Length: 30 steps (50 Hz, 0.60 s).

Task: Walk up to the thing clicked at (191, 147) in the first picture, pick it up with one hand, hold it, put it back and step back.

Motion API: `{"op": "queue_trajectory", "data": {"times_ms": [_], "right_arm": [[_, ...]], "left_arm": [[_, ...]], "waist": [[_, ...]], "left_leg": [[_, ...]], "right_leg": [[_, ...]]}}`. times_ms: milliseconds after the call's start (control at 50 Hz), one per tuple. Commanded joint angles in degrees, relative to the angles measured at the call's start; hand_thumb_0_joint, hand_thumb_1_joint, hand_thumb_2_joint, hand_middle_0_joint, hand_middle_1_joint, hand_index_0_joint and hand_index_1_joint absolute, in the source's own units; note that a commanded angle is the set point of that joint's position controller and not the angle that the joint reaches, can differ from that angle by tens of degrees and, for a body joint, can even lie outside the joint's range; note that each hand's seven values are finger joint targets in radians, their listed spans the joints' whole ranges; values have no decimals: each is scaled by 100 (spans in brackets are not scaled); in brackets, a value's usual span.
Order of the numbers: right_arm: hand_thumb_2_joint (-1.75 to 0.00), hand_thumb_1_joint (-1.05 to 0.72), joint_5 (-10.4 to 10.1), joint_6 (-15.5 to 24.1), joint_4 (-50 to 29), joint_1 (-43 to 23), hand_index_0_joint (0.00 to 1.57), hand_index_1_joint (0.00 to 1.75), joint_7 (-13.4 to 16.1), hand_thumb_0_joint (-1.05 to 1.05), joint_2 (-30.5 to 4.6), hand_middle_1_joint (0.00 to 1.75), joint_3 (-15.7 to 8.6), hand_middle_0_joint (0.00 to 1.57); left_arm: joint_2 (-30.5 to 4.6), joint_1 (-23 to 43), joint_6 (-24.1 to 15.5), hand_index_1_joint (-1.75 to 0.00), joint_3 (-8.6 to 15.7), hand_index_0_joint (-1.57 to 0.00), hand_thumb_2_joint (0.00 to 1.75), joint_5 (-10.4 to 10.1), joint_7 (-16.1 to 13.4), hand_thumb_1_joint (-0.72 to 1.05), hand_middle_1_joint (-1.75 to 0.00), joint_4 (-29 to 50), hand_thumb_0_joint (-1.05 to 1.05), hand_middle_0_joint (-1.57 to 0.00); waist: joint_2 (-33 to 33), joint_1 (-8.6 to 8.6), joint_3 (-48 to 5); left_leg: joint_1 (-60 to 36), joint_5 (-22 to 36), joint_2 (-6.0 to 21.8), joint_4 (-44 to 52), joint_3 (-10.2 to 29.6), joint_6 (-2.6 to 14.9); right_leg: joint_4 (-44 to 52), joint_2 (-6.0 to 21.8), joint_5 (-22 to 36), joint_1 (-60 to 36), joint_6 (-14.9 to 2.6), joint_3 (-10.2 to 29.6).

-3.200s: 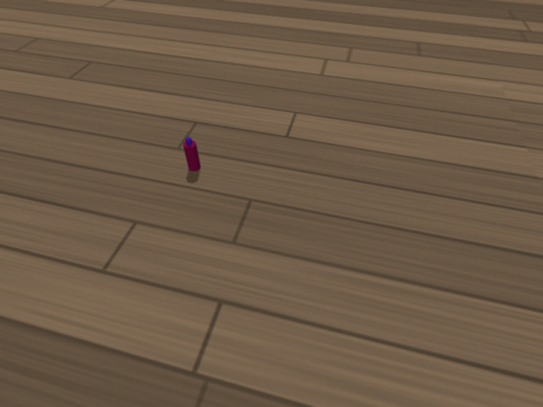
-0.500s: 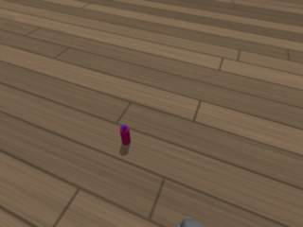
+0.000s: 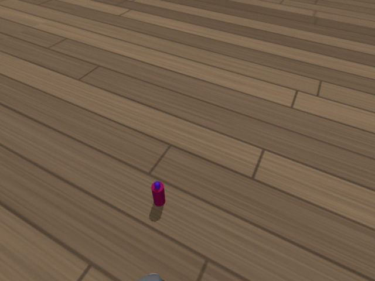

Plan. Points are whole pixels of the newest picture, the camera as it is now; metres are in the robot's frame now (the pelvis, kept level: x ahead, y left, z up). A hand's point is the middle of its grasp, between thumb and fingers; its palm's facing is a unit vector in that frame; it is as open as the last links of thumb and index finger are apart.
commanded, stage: walk up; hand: left
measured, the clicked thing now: (158, 192) +0.68 +0.20 -0.66
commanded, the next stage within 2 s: stand in 2.00 s
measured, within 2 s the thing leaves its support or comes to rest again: neither
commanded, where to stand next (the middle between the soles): +0.32 -0.01 m, yaw +0 degrees
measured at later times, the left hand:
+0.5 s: hand (90, 244) +0.23 +0.27 -0.13, palm faces -0.09 -0.90 -0.42, open 7.4 cm
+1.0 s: hand (111, 222) +0.30 +0.24 -0.16, palm faces -0.03 -0.94 -0.35, open 7.4 cm
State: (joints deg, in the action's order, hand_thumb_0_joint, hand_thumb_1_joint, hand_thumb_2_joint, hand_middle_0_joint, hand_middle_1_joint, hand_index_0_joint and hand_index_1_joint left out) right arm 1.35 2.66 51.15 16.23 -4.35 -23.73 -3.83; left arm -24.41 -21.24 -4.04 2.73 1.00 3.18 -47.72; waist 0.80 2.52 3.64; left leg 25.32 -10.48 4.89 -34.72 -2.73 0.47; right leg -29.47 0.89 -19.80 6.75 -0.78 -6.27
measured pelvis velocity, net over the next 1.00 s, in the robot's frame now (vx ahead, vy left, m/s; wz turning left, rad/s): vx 0.22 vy -0.02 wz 0.00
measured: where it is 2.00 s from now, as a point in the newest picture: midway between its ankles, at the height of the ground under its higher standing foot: outside the picture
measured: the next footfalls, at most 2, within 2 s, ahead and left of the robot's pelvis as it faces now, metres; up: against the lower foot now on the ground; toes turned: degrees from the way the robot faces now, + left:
left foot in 0.04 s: +0.17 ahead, +0.13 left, +0.00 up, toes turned +5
right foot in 0.50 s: +0.28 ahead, -0.16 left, +0.00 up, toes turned -3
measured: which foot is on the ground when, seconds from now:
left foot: up 0.00-0.02, down 0.04-0.50, up 0.52-0.80, down 0.82-1.00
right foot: down 0.00-0.06, up 0.08-0.48, down 0.50-1.00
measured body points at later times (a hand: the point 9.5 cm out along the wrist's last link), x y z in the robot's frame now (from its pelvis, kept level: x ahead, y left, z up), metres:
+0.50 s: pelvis +0.16 -0.02 -0.01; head +0.17 -0.03 +0.44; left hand +0.23 +0.32 -0.10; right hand +0.18 -0.35 -0.12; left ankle +0.13 +0.12 -0.73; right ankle +0.24 -0.15 -0.73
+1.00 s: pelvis +0.22 -0.02 -0.01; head +0.24 -0.01 +0.44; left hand +0.30 +0.29 -0.14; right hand +0.31 -0.33 -0.12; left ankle +0.27 +0.11 -0.73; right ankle +0.24 -0.15 -0.73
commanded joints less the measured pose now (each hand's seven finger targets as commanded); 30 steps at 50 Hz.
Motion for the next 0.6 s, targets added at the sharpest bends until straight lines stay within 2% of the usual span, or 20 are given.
{"op": "queue_trajectory", "data": {"times_ms": [0, 20, 40, 60, 80, 100, 120, 140, 160, 200, 280, 340, 400, 440, 460, 480, 500, 520, 540, 580], "right_arm": [[-90, -90, -12, 327, -191, 814, 20, 30, 177, 0, -1343, 30, -432, 20], [-90, -90, 72, 356, -189, 1304, 20, 30, 256, 0, -1817, 30, -568, 20], [-90, -90, -25, 369, -417, 1190, 20, 30, 286, 0, -2083, 30, -603, 20], [-90, -90, -165, 333, -457, 946, 20, 30, 273, 0, -2014, 30, -598, 20], [-90, -90, -177, 329, -526, 649, 20, 30, 294, 0, -1797, 30, -503, 20], [-90, -90, -168, 341, -578, 434, 20, 30, 318, 0, -1631, 30, -413, 20], [-90, -90, -159, 354, -602, 299, 20, 30, 322, 0, -1557, 30, -378, 20], [-90, -90, -173, 369, -630, 168, 20, 30, 314, 0, -1533, 30, -349, 20], [-90, -90, -148, 379, -659, 168, 20, 30, 308, 0, -1472, 30, -343, 20], [-90, -90, -97, 384, -692, 198, 20, 30, 302, 0, -1503, 30, -356, 20], [-90, -90, -104, 358, -691, 290, 20, 30, 273, 0, -1627, 30, -399, 20], [-90, -90, -104, 320, -705, 348, 20, 30, 257, 0, -1646, 30, -407, 20], [-90, -90, -103, 251, -811, 64, 20, 30, 222, 0, -1651, 30, -389, 20], [-90, -90, -93, 186, -835, 99, 20, 30, 222, 0, -1363, 30, -260, 20], [-90, -90, -111, 139, -751, 250, 20, 30, 291, 0, -900, 30, -80, 20], [-90, -90, -149, 137, -826, 469, 20, 30, 312, 0, -464, 30, 65, 20], [-90, -90, -131, 61, -761, 359, 20, 30, 382, 0, -881, 30, -46, 20], [-90, -90, -110, 17, -606, 412, 20, 30, 436, 0, -1169, 30, -135, 20], [-90, -90, -156, -2, -519, 396, 20, 30, 443, 0, -1187, 30, -135, 20], [-90, -90, -182, -11, -363, 464, 20, 30, 434, 0, -1124, 30, -137, 20]], "left_arm": [[-1156, 215, -99, -30, 307, -20, 90, -24, -87, 90, -30, 528, 0, -20], [-731, -12, -80, -30, 175, -20, 90, -69, -90, 90, -30, 556, 0, -20], [-907, -202, -19, -30, 245, -20, 90, -106, -126, 90, -30, 442, 0, -20], [-1380, 19, 37, -30, 320, -20, 90, -50, -197, 90, -30, 305, 0, -20], [-1380, -34, 55, -30, 290, -20, 90, -63, -179, 90, -30, 250, 0, -20], [-1294, -177, 75, -30, 291, -20, 90, -102, -158, 90, -30, 104, 0, -20], [-1289, -291, 93, -30, 318, -20, 90, -113, -136, 90, -30, -6, 0, -20], [-1291, -459, 110, -30, 319, -20, 90, -100, -109, 90, -30, -84, 0, -20], [-1241, -441, 122, -30, 327, -20, 90, -73, -69, 90, -30, -119, 0, -20], [-1137, -245, 149, -30, 329, -20, 90, -40, -15, 90, -30, -91, 0, -20], [-1059, 230, 143, -30, 355, -20, 90, 7, 85, 90, -30, 67, 0, -20], [-1013, 558, 86, -30, 362, -20, 90, 0, 104, 90, -30, 111, 0, -20], [-973, 379, -10, -30, 382, -20, 90, -14, 68, 90, -30, -15, 0, -20], [-1074, -61, -94, -30, 438, -20, 90, 9, -19, 90, -30, -204, 0, -20], [-1149, -83, -137, -30, 417, -20, 90, 36, -142, 90, -30, -260, 0, -20], [-1575, -287, -185, -30, 505, -20, 90, 45, -224, 90, -30, -177, 0, -20], [-1867, -175, -147, -30, 514, -20, 90, -12, -235, 90, -30, -108, 0, -20], [-1832, -32, -111, -30, 513, -20, 90, -85, -248, 90, -30, -51, 0, -20], [-1680, 55, -94, -30, 460, -20, 90, -135, -285, 90, -30, -27, 0, -20], [-1505, 344, -69, -30, 362, -20, 90, -101, -346, 90, -30, 46, 0, -20]], "waist": [[397, -653, -503], [1691, -830, -773], [1489, -747, -662], [634, -669, -314], [279, -489, -72], [319, -347, 55], [567, -284, 131], [777, -208, 73], [747, -259, -35], [802, -278, 108], [840, -401, 147], [761, -447, 200], [635, -236, 104], [133, 1, -176], [-484, 57, -271], [-1782, 53, -480], [-1557, 112, -305], [-1113, 53, -196], [-900, 32, -194], [-1076, -120, -339]], "left_leg": [[-2620, -567, -270, 637, 18, 266], [-3125, -1787, 897, 1409, 1839, 608], [-3178, -2425, 1957, 2244, 4066, 1113], [-2397, -2475, 2065, 2193, 3950, 1401], [-2057, -2018, 1736, 2168, 3123, 1151], [-1740, -1634, 1443, 2171, 2443, 888], [-1463, -1585, 1308, 2254, 2014, 843], [-1347, -1428, 1209, 2274, 1605, 934], [-1359, -1230, 1097, 2260, 1394, 985], [-1163, -1366, 1105, 2353, 1152, 1121], [-1394, -1653, 1121, 2377, 1094, 1250], [-1228, -1683, 1077, 2231, 986, 1166], [-759, -1459, 1042, 1727, 793, 1090], [-467, -1067, 669, 695, 416, 845], [-203, -515, 342, -232, 49, 577], [236, -1397, -253, -1721, -304, 215], [832, -2295, -513, -2162, 17, 117], [850, -2275, -261, -2586, 386, 100], [851, -2142, -200, -2682, 590, 121], [599, -1841, -69, -2279, 533, 96]], "right_leg": [[-827, 906, 931, 1658, -720, 516], [-2669, 322, 286, 2437, -367, 71], [-3419, -298, -972, 3318, -219, 430], [-3842, 131, -958, 3226, -266, 1020], [-3832, 238, -509, 3103, -244, 1266], [-3581, 340, -194, 2899, -203, 1351], [-3360, 441, -28, 2725, -171, 1210], [-3210, 474, 125, 2585, -109, 1006], [-3096, 452, 220, 2495, -43, 945], [-2687, 532, 325, 2461, 65, 858], [-1823, 623, 541, 2538, 111, 624], [-1109, 561, 686, 2179, 60, 525], [-530, 318, 851, 1194, -10, 318], [-103, 68, 843, 163, -34, 218], [393, 315, 745, -258, -128, 676], [1090, 1625, 798, -424, -502, 2560], [1350, 2258, 872, -340, -1327, 3679], [1093, 2327, 1245, -225, -1581, 3559], [988, 2108, 1693, -187, -1538, 2958], [751, 1724, 2167, -29, -1300, 2100]]}}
